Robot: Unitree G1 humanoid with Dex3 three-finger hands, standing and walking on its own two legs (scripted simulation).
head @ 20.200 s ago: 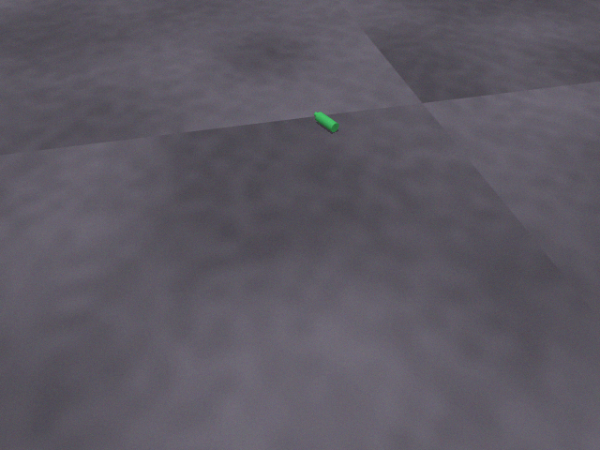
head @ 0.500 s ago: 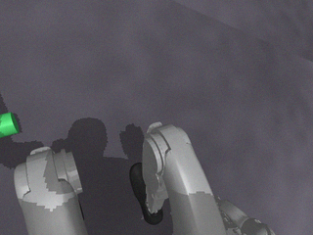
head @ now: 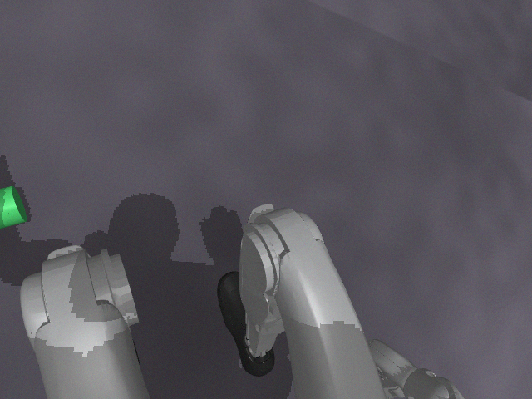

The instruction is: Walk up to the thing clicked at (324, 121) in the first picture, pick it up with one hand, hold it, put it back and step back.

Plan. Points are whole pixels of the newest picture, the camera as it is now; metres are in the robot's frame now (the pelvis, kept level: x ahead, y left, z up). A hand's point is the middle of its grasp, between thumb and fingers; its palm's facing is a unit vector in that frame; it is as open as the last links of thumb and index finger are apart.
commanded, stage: close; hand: left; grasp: from above
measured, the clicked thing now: out of the picture +0.38 +0.34 -0.27
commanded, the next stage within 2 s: settle in 1.70 s
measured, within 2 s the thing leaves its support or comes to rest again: neither
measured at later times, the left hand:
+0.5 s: hand out of the picture +0.37 +0.33 -0.25, palm faces -0.48 -0.17 -0.86, open 11.7 cm
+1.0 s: hand out of the picture +0.38 +0.34 -0.25, palm faces -0.44 -0.19 -0.88, open 10.1 cm
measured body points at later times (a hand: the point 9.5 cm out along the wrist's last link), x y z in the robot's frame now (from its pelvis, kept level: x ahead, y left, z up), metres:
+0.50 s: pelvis +0.00 +0.00 +0.00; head +0.25 +0.12 +0.35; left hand +0.39 +0.33 -0.20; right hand +0.07 -0.25 -0.07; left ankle +0.06 +0.12 -0.26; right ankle +0.11 -0.11 -0.26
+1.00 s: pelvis +0.00 +0.00 +0.00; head +0.25 +0.12 +0.35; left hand +0.40 +0.34 -0.20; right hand +0.08 -0.26 -0.06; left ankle +0.06 +0.12 -0.26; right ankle +0.11 -0.11 -0.26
